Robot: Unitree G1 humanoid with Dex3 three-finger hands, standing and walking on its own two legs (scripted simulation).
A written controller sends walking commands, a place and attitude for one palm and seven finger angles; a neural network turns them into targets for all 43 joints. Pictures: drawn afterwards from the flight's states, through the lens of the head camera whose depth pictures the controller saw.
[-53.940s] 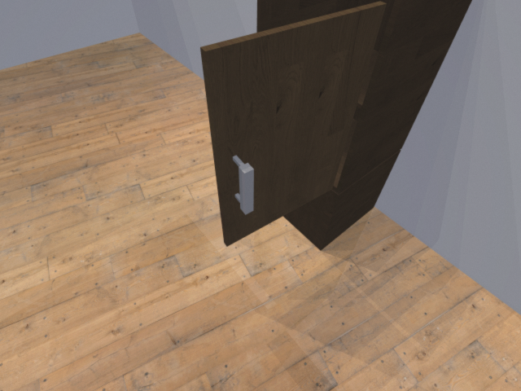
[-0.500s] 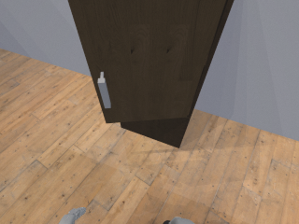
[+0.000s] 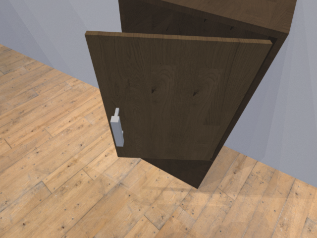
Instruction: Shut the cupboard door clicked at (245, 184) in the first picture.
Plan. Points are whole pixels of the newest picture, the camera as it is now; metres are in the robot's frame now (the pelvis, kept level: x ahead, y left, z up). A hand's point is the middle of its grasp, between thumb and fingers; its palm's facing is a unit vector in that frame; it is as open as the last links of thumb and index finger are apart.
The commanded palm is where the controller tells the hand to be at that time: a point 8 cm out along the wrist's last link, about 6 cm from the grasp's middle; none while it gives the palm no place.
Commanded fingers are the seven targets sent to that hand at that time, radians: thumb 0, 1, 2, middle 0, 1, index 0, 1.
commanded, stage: come to a stop and stand still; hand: left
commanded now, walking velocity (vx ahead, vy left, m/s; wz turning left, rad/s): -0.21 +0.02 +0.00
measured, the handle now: (118, 127) +0.46 +0.18 -0.07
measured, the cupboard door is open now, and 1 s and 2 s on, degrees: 28 28 28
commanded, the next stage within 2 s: none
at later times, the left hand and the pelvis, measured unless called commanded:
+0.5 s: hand out of the picture +0.06 +0.22 -0.17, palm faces -0.01 -0.97 -0.26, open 7.4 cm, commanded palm none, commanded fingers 0.00 0.90 0.90 -0.20 -0.30 -0.20 -0.30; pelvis -0.02 +0.02 -0.01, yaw -2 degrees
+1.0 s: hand out of the picture -0.06 +0.30 -0.16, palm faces -0.02 -0.95 -0.32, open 7.4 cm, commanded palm none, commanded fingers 0.00 0.90 0.90 -0.20 -0.30 -0.20 -0.30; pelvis -0.09 +0.06 +0.00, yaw -1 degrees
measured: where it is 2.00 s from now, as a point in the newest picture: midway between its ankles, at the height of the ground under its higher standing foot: outside the picture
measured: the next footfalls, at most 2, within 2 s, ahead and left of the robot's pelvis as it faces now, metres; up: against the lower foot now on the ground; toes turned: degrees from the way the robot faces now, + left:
left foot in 1.64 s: -0.06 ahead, +0.17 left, +0.00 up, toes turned -3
right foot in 1.94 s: -0.20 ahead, +0.00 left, +0.00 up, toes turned -7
